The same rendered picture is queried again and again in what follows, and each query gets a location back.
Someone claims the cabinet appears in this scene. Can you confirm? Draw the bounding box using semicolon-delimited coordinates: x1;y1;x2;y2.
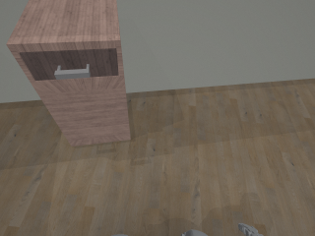
6;0;131;147

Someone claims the right robot hand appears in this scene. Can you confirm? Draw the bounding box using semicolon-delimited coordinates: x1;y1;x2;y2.
238;223;263;236

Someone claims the handle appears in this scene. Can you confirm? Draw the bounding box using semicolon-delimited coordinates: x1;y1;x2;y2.
54;64;91;80

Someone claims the drawer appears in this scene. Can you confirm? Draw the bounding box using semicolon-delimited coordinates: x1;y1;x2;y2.
19;48;119;81

